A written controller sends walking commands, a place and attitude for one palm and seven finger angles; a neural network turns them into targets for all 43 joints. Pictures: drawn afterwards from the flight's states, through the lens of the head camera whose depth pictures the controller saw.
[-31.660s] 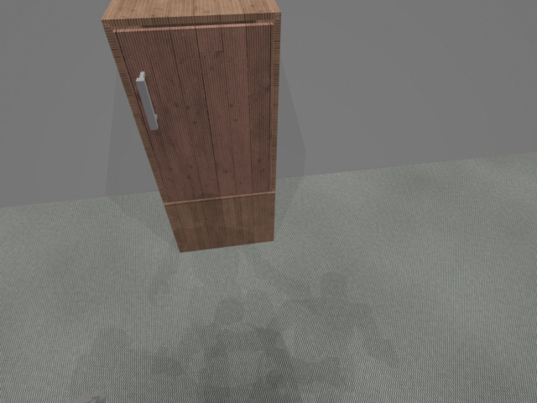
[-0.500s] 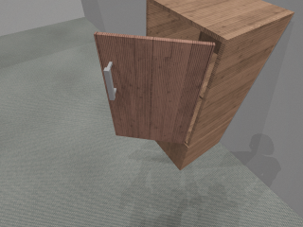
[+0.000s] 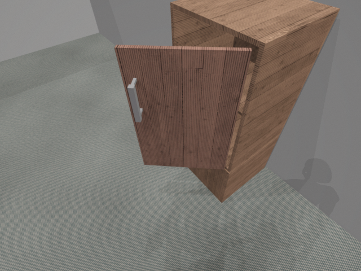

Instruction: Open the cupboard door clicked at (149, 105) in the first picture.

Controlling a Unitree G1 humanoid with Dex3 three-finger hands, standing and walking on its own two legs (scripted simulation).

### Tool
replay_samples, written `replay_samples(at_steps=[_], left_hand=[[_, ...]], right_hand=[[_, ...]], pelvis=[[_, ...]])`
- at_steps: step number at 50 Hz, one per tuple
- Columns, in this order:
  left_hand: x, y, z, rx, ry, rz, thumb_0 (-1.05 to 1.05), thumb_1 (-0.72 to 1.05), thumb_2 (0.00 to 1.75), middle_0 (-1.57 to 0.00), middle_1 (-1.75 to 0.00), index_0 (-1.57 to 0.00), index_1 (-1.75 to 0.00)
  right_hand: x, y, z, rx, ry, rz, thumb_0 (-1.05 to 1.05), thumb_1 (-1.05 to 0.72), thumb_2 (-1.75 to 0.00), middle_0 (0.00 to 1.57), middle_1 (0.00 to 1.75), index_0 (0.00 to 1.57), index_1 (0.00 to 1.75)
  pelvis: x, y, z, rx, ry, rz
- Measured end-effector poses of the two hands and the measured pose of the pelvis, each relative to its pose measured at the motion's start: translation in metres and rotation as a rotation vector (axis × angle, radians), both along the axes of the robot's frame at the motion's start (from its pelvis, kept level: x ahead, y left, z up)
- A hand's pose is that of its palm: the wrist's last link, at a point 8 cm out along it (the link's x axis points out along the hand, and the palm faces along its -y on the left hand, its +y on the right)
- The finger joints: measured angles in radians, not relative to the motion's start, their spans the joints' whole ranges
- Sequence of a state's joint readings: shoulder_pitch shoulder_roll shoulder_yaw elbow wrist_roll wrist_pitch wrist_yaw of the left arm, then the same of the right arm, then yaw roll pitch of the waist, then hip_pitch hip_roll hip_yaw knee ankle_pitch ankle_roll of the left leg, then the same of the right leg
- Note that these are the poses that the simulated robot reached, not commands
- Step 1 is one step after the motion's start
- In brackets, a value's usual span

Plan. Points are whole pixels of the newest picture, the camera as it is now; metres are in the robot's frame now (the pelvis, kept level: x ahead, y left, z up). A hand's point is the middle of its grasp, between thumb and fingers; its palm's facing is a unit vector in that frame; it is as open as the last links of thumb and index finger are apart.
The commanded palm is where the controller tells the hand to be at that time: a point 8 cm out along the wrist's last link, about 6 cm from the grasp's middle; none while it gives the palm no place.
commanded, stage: look again from close up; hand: left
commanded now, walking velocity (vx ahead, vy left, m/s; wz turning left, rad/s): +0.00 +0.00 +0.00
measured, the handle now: (136, 100) +0.62 +0.19 +0.01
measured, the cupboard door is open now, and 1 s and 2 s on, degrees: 47 47 47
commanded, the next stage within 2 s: shuffle to correct the standing spot in 0.58 s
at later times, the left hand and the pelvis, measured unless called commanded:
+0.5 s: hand out of the picture +0.02 +0.16 -0.17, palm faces +0.01 -0.98 -0.19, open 7.4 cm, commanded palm none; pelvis +0.01 -0.02 +0.00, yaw +0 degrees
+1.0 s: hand out of the picture +0.02 +0.16 -0.19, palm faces +0.09 -0.98 -0.16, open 7.4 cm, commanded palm none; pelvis +0.06 +0.00 -0.01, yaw +1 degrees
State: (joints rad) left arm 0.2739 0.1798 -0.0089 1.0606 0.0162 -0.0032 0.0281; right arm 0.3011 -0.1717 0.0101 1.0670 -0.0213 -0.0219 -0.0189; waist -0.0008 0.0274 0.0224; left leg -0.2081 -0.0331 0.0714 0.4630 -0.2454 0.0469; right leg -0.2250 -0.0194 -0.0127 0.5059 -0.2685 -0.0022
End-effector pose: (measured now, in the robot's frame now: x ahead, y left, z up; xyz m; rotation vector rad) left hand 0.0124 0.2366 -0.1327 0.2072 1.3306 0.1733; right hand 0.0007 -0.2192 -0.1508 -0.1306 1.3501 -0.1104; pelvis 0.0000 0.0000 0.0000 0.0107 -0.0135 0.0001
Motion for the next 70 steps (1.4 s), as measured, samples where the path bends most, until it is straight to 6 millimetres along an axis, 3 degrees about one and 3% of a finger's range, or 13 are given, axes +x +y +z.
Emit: replay_samples(at_steps=[11, 22, 38, 45, 52, 55, 60, 65, 70], left_hand=[[-0.013, -0.017, -0.007, -0.039, 0.048, 0.015, 0.00, 0.91, 0.90, -0.20, -0.30, -0.20, -0.30], [-0.001, -0.028, -0.010, -0.057, 0.028, 0.008, 0.00, 0.91, 0.90, -0.20, -0.30, -0.20, -0.30], [0.016, -0.029, -0.008, -0.039, 0.016, 0.008, 0.00, 0.91, 0.90, -0.20, -0.30, -0.20, -0.30], [0.010, -0.029, -0.017, -0.064, 0.034, 0.068, 0.00, 0.91, 0.90, -0.20, -0.30, -0.20, -0.30], [-0.003, -0.019, -0.029, -0.099, 0.152, 0.107, 0.00, 0.91, 0.90, -0.20, -0.30, -0.20, -0.30], [0.008, -0.016, -0.026, -0.095, 0.179, 0.088, 0.00, 0.91, 0.90, -0.20, -0.30, -0.20, -0.30], [0.045, -0.010, -0.022, -0.075, 0.117, 0.066, 0.00, 0.91, 0.90, -0.20, -0.30, -0.19, -0.30], [0.081, -0.010, -0.019, -0.045, 0.036, 0.039, 0.00, 0.91, 0.90, -0.20, -0.30, -0.19, -0.30], [0.103, -0.014, -0.014, -0.017, -0.019, -0.002, 0.00, 0.92, 0.90, -0.20, -0.30, -0.19, -0.30]], right_hand=[[0.018, -0.017, 0.006, -0.038, -0.019, 0.008, 0.00, -0.91, -0.90, 0.20, 0.30, 0.20, 0.30], [0.034, -0.025, 0.010, -0.049, -0.038, 0.013, 0.00, -0.91, -0.90, 0.20, 0.30, 0.20, 0.30], [0.030, -0.026, 0.006, -0.033, 0.008, 0.006, 0.00, -0.91, -0.90, 0.20, 0.30, 0.20, 0.30], [0.029, -0.022, 0.002, -0.036, 0.067, 0.022, 0.00, -0.91, -0.90, 0.20, 0.30, 0.20, 0.30], [0.055, -0.003, 0.008, -0.071, 0.044, 0.013, 0.00, -0.91, -0.90, 0.19, 0.30, 0.20, 0.30], [0.062, 0.008, 0.010, -0.068, 0.039, -0.003, 0.00, -0.91, -0.90, 0.19, 0.30, 0.20, 0.30], [0.070, 0.016, 0.007, -0.052, 0.064, -0.016, 0.01, -0.93, -0.90, 0.20, 0.30, 0.20, 0.30], [0.077, 0.007, 0.000, -0.043, 0.069, -0.038, 0.02, -0.94, -0.90, 0.20, 0.30, 0.21, 0.30], [0.087, -0.010, 0.000, -0.044, 0.023, -0.063, 0.02, -0.94, -0.90, 0.20, 0.30, 0.20, 0.30]], pelvis=[[0.005, -0.007, 0.001, 0.000, -0.006, -0.004], [0.009, -0.015, 0.002, -0.002, -0.004, -0.004], [0.020, -0.022, 0.002, -0.001, 0.002, -0.001], [0.038, -0.017, -0.005, -0.027, 0.008, 0.023], [0.065, 0.003, -0.009, -0.010, 0.005, 0.006], [0.071, 0.008, -0.005, -0.007, 0.007, -0.001], [0.076, 0.008, -0.003, -0.002, 0.005, 0.005], [0.080, 0.001, -0.006, -0.002, 0.007, 0.001], [0.080, -0.007, -0.005, -0.010, 0.021, -0.004]])
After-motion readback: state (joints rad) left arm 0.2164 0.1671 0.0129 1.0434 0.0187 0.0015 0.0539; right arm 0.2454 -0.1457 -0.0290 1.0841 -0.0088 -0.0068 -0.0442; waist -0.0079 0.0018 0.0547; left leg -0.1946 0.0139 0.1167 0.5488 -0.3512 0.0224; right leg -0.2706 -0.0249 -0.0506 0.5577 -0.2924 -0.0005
